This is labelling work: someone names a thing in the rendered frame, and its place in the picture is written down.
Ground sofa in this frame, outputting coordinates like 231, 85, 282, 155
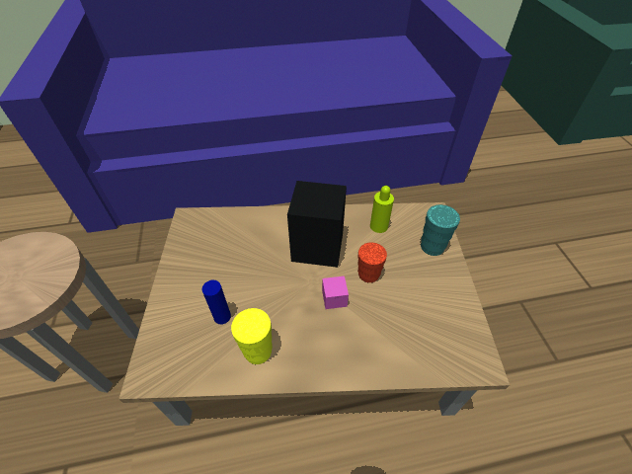
0, 0, 512, 233

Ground armchair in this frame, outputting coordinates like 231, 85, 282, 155
502, 0, 632, 145

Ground stool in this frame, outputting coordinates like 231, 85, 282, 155
0, 232, 139, 393

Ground coffee table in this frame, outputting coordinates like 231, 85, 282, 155
119, 202, 510, 426

